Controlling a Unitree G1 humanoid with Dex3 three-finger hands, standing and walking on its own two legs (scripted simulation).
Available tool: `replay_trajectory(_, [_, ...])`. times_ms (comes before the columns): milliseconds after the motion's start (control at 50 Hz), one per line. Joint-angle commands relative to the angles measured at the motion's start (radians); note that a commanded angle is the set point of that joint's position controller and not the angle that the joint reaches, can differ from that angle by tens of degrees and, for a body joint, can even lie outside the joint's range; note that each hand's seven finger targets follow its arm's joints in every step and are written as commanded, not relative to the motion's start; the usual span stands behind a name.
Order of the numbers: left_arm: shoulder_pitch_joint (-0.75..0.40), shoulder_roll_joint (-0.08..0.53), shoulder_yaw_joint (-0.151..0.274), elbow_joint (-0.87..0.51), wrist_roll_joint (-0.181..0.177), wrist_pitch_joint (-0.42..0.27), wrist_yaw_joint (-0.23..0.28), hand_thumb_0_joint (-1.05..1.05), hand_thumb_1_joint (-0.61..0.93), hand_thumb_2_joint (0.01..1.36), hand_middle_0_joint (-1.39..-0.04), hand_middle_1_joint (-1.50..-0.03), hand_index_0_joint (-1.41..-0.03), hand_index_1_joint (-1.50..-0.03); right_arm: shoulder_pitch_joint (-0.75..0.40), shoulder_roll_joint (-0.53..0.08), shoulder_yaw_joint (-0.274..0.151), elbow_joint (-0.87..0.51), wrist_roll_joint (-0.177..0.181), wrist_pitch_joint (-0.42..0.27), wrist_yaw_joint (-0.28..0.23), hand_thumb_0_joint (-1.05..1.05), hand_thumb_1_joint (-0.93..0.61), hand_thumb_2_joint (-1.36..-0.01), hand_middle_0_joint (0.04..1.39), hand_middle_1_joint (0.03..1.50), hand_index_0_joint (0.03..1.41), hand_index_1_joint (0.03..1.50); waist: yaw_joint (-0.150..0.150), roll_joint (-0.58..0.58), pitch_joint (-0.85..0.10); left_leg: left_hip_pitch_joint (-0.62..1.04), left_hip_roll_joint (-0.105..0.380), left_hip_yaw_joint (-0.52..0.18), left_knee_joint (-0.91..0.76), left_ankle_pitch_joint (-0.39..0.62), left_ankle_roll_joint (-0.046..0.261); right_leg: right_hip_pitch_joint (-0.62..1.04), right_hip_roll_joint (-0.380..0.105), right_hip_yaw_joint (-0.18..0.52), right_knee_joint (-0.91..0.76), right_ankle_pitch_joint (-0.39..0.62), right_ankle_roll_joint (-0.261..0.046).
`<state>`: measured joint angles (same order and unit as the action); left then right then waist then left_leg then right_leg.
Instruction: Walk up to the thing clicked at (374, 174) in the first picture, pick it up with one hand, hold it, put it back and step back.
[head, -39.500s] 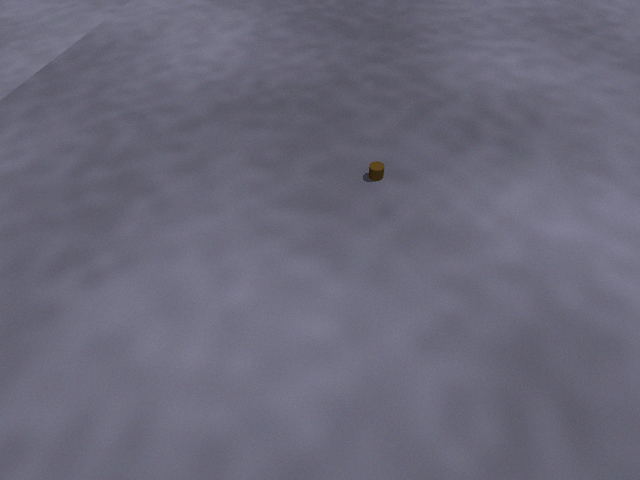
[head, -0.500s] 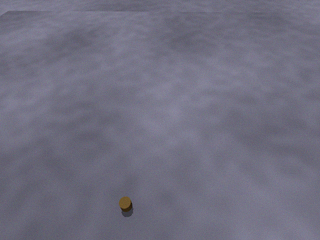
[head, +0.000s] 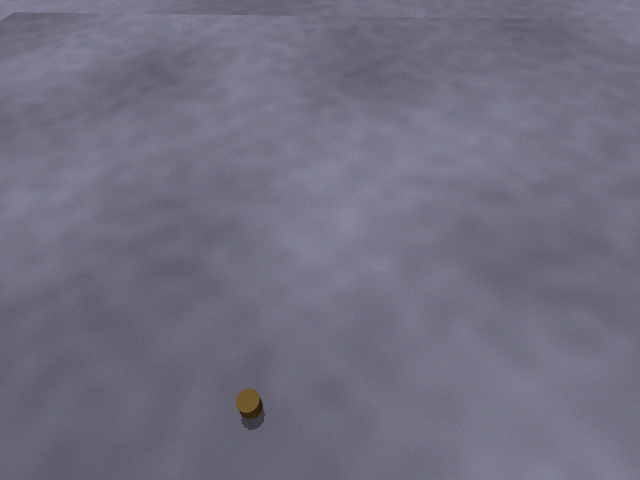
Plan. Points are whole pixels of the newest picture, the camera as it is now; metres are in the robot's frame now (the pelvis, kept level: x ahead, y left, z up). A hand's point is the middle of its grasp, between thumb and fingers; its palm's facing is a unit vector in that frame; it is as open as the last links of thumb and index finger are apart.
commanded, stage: stand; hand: left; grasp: from above
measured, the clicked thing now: (249, 403) +0.44 +0.28 -0.75
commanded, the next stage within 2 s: step back in 0.44 s
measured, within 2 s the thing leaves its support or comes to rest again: neither
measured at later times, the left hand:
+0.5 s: hand out of the picture +0.08 +0.25 -0.16, palm faces +0.02 -0.94 -0.34, open 7.4 cm
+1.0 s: hand out of the picture +0.04 +0.31 -0.18, palm faces -0.08 -0.93 -0.37, open 7.4 cm
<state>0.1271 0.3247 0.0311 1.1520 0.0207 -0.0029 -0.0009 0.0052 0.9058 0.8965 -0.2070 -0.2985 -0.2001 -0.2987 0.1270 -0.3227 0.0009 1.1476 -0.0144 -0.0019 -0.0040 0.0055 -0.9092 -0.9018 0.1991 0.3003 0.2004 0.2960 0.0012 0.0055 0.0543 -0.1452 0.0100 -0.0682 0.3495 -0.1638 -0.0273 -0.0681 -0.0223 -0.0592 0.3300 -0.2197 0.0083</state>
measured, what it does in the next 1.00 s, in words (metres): lifts its right foot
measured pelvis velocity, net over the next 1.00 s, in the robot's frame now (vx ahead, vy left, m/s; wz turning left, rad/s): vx -0.08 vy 0.05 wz -0.04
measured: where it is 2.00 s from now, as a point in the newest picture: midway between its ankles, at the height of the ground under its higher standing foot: outside the picture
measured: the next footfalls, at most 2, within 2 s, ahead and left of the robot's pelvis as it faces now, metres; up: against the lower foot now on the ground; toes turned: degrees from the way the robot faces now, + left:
right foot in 1.14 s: -0.11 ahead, -0.08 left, +0.00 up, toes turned -2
left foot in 1.48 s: -0.19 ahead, +0.17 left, +0.00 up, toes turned -3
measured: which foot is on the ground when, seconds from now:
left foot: down 0.00-1.00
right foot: down 0.00-0.72, up 0.74-1.00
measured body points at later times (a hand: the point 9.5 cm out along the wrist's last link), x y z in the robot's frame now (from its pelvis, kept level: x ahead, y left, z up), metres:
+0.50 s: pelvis +0.00 +0.00 +0.00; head +0.02 -0.01 +0.45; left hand +0.08 +0.30 -0.13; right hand +0.08 -0.30 -0.14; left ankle +0.02 +0.14 -0.75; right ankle -0.02 -0.12 -0.75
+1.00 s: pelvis -0.08 +0.05 -0.02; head +0.00 +0.07 +0.42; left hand +0.05 +0.36 -0.16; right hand +0.00 -0.25 -0.13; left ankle -0.03 +0.14 -0.75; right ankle -0.12 -0.09 -0.68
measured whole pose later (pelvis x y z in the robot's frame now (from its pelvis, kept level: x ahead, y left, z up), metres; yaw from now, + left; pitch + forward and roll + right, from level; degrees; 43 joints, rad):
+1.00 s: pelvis -0.08 +0.05 -0.02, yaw -2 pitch -2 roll -1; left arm 0.09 0.39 0.07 0.89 0.01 0.06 0.02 0.00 0.91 0.90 -0.21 -0.30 -0.20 -0.30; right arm 0.14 -0.33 -0.04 0.85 -0.02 0.02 -0.01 0.01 -0.91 -0.90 0.20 0.30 0.20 0.30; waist -0.03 -0.04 0.22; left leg -0.33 -0.02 0.03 0.61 -0.25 0.06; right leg -0.40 0.09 0.13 1.08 -0.54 0.01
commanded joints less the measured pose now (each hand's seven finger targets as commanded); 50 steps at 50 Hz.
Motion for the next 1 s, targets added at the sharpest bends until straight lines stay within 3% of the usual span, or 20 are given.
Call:
replay_trajectory(0, [-0.035, 0.207, 0.033, -0.065, -0.005, -0.023, 0.018, 0.0, 0.9, 0.9, -0.2, -0.3, -0.2, -0.3, -0.041, -0.209, -0.039, -0.057, 0.001, -0.024, -0.016, 0.0, -0.9, -0.9, 0.2, 0.3, 0.2, 0.3, 0.002, 0.014, -0.061, 0.002, 0.102, -0.07, -0.046, 0.147, 0.044, 0.002, -0.113, 0.087, -0.063, 0.094, -0.023])
replay_trajectory(400, [-0.031, 0.212, 0.03, -0.075, -0.008, -0.025, 0.019, 0.0, 0.9, 0.9, -0.2, -0.3, -0.2, -0.3, -0.052, -0.219, -0.034, -0.063, 0.003, -0.025, -0.016, 0.0, -0.9, -0.9, 0.2, 0.3, 0.2, 0.3, 0.004, 0.008, -0.072, 0.028, 0.105, -0.062, -0.035, 0.218, 0.042, 0.011, -0.117, 0.079, -0.058, 0.183, -0.018])
replay_trajectory(420, [-0.045, 0.303, 0.078, -0.098, -0.035, -0.016, 0.021, 0.0, 0.9, 0.9, -0.2, -0.3, -0.2, -0.3, -0.089, -0.267, -0.057, -0.108, 0.008, -0.005, -0.008, 0.0, -0.9, -0.9, 0.2, 0.3, 0.2, 0.3, -0.004, -0.014, 0.044, -0.076, 0.074, -0.05, 0.086, 0.38, 0.07, -0.039, -0.113, 0.098, 0.031, 0.367, -0.035])
replay_trajectory(440, [-0.026, 0.3, 0.083, -0.111, -0.037, -0.012, 0.026, 0.0, 0.9, 0.9, -0.2, -0.3, -0.2, -0.3, -0.076, -0.25, -0.058, -0.128, 0.015, 0.001, -0.008, 0.0, -0.9, -0.9, 0.2, 0.3, 0.2, 0.3, -0.006, -0.022, 0.012, -0.079, 0.061, -0.022, 0.143, 0.397, 0.072, -0.026, -0.128, 0.094, 0.05, 0.44, -0.059])
replay_trajectory(480, [-0.031, 0.304, 0.094, -0.15, -0.035, -0.006, 0.028, 0.0, 0.9, 0.9, -0.2, -0.3, -0.2, -0.3, -0.049, -0.235, -0.067, -0.158, 0.025, 0.015, -0.004, 0.0, -0.9, -0.9, 0.2, 0.3, 0.2, 0.3, -0.011, -0.058, -0.057, -0.084, 0.009, 0.021, 0.276, 0.32, 0.07, -0.023, -0.191, 0.128, 0.063, 0.5, -0.133])
replay_trajectory(500, [-0.065, 0.31, 0.097, -0.177, -0.028, -0.001, 0.028, 0.0, 0.9, 0.9, -0.2, -0.3, -0.2, -0.3, -0.031, -0.237, -0.078, -0.173, 0.023, 0.025, -0.004, 0.0, -0.9, -0.9, 0.2, 0.3, 0.2, 0.3, -0.02, -0.108, -0.082, -0.086, -0.024, 0.034, 0.38, 0.143, 0.07, -0.058, -0.248, 0.172, 0.046, 0.487, -0.18])
replay_trajectory(520, [-0.093, 0.307, 0.098, -0.209, -0.017, 0.002, 0.028, 0.0, 0.9, 0.9, -0.2, -0.3, -0.2, -0.3, -0.025, -0.232, -0.085, -0.192, 0.02, 0.035, 0.0, 0.0, -0.9, -0.9, 0.2, 0.3, 0.2, 0.3, -0.023, -0.159, -0.085, -0.116, -0.057, 0.027, 0.485, -0.162, 0.078, -0.093, -0.307, 0.213, 0.039, 0.485, -0.226])
replay_trajectory(540, [-0.113, 0.317, 0.1, -0.238, -0.002, 0.003, 0.028, 0.0, 0.9, 0.9, -0.2, -0.3, -0.2, -0.3, 0.001, -0.242, -0.094, -0.209, 0.013, 0.046, 0.005, 0.0, -0.9, -0.9, 0.2, 0.3, 0.2, 0.3, -0.023, -0.178, -0.078, -0.122, -0.047, -0.01, 0.6, -0.334, 0.088, -0.166, -0.364, 0.253, 0.051, 0.47, -0.268])
replay_trajectory(560, [-0.132, 0.315, 0.101, -0.256, 0.005, 0.004, 0.029, 0.0, 0.9, 0.9, -0.2, -0.3, -0.2, -0.3, 0.021, -0.239, -0.096, -0.22, 0.014, 0.053, 0.009, 0.0, -0.9, -0.9, 0.2, 0.3, 0.2, 0.3, -0.037, -0.165, -0.058, -0.138, -0.033, -0.034, 0.622, -0.368, 0.092, -0.197, -0.362, 0.233, 0.071, 0.465, -0.276])
replay_trajectory(580, [-0.163, 0.317, 0.1, -0.273, 0.008, 0.003, 0.032, 0.0, 0.9, 0.9, -0.2, -0.3, -0.2, -0.3, 0.045, -0.235, -0.099, -0.233, 0.019, 0.055, 0.013, 0.0, -0.9, -0.9, 0.2, 0.3, 0.2, 0.3, -0.057, -0.183, -0.049, -0.177, -0.023, -0.046, 0.611, -0.362, 0.098, -0.174, -0.344, 0.211, 0.097, 0.485, -0.261])
replay_trajectory(640, [-0.149, 0.298, 0.088, -0.306, 0.005, 0.011, 0.032, 0.0, 0.9, 0.9, -0.2, -0.3, -0.2, -0.3, 0.073, -0.234, -0.104, -0.245, 0.01, 0.039, 0.014, 0.0, -0.9, -0.9, 0.2, 0.3, 0.2, 0.3, -0.039, -0.158, -0.078, -0.17, -0.015, 0.029, 0.337, -0.192, 0.082, -0.09, -0.258, 0.146, 0.242, 0.472, -0.177])
replay_trajectory(660, [-0.15, 0.296, 0.084, -0.312, -0.006, 0.021, 0.029, 0.0, 0.9, 0.9, -0.2, -0.3, -0.2, -0.3, 0.103, -0.23, -0.107, -0.238, 0.001, 0.032, 0.013, 0.0, -0.9, -0.9, 0.2, 0.3, 0.2, 0.3, -0.052, -0.122, -0.086, -0.12, -0.02, 0.059, 0.179, -0.008, 0.078, -0.092, -0.219, 0.11, 0.323, 0.43, -0.142])
replay_trajectory(680, [-0.122, 0.267, 0.079, -0.319, -0.019, 0.032, 0.026, 0.0, 0.9, 0.9, -0.2, -0.3, -0.2, -0.3, 0.088, -0.247, -0.115, -0.248, -0.012, 0.024, 0.008, 0.0, -0.9, -0.9, 0.2, 0.3, 0.2, 0.3, -0.04, -0.017, -0.078, -0.083, 0.023, -0.002, 0.085, 0.304, 0.084, -0.117, -0.134, 0.07, 0.421, 0.318, -0.095])
replay_trajectory(700, [-0.085, 0.21, 0.071, -0.337, -0.034, 0.043, 0.027, 0.0, 0.9, 0.9, -0.2, -0.3, -0.2, -0.3, 0.075, -0.329, -0.135, -0.28, -0.035, 0.016, 0.004, 0.0, -0.9, -0.9, 0.2, 0.3, 0.2, 0.3, -0.022, 0.175, -0.085, 0.003, 0.206, -0.283, 0.069, 0.605, 0.146, -0.293, 0.036, 0.067, 0.598, -0.064, -0.04])
replay_trajectory(720, [-0.07, 0.209, 0.075, -0.333, -0.032, 0.054, 0.04, 0.0, 0.9, 0.9, -0.2, -0.3, -0.2, -0.3, 0.086, -0.384, -0.141, -0.284, -0.016, 0.012, 0.004, 0.0, -0.9, -0.9, 0.2, 0.3, 0.2, 0.3, -0.033, 0.196, -0.118, 0.025, 0.286, -0.349, 0.086, 0.749, 0.234, -0.339, 0.117, 0.18, 0.714, -0.458, -0.047])
replay_trajectory(740, [-0.061, 0.219, 0.073, -0.323, -0.026, 0.055, 0.052, 0.0, 0.9, 0.9, -0.2, -0.3, -0.2, -0.3, 0.067, -0.397, -0.145, -0.294, -0.01, 0.01, -0.001, 0.0, -0.9, -0.9, 0.2, 0.3, 0.2, 0.3, -0.042, 0.207, -0.147, 0.026, 0.316, -0.41, 0.076, 0.685, 0.256, -0.362, 0.126, 0.257, 0.814, -0.485, -0.047])
replay_trajectory(800, [-0.025, 0.246, 0.079, -0.301, -0.034, 0.056, 0.053, 0.0, 0.9, 0.9, -0.2, -0.3, -0.2, -0.3, -0.036, -0.304, -0.121, -0.337, -0.013, 0.011, -0.019, 0.0, -0.9, -0.9, 0.2, 0.3, 0.2, 0.3, 0.008, 0.143, -0.117, 0.021, 0.214, -0.202, 0.128, 0.573, 0.222, -0.418, 0.111, 0.27, 0.921, -0.343, -0.042])
replay_trajectory(820, [-0.002, 0.249, 0.079, -0.302, -0.031, 0.057, 0.051, 0.0, 0.9, 0.9, -0.2, -0.3, -0.2, -0.3, -0.02, -0.291, -0.119, -0.344, -0.011, 0.009, -0.025, 0.0, -0.9, -0.9, 0.2, 0.3, 0.2, 0.3, 0.011, 0.146, -0.126, 0.043, 0.213, -0.191, 0.132, 0.532, 0.228, -0.422, 0.104, 0.256, 0.912, -0.309, -0.035])
replay_trajectory(920, [-0.03, 0.246, 0.09, -0.337, -0.011, 0.045, 0.04, 0.0, 0.9, 0.9, -0.2, -0.3, -0.2, -0.3, 0.072, -0.285, -0.126, -0.347, -0.006, 0.007, -0.032, 0.0, -0.9, -0.9, 0.2, 0.3, 0.2, 0.3, -0.048, 0.1, -0.099, 0.13, 0.255, -0.212, 0.134, 0.506, 0.288, -0.43, 0.088, 0.215, 0.762, -0.337, 0.008])
replay_trajectory(980, [0.005, 0.238, 0.095, -0.342, -0.009, 0.036, 0.033, 0.0, 0.9, 0.9, -0.2, -0.3, -0.2, -0.3, 0.057, -0.296, -0.123, -0.365, -0.009, 0.009, -0.034, 0.0, -0.9, -0.9, 0.2, 0.3, 0.2, 0.3, -0.05, 0.113, -0.12, 0.117, 0.285, -0.219, 0.142, 0.465, 0.313, -0.381, 0.06, 0.161, 0.632, -0.327, 0.008])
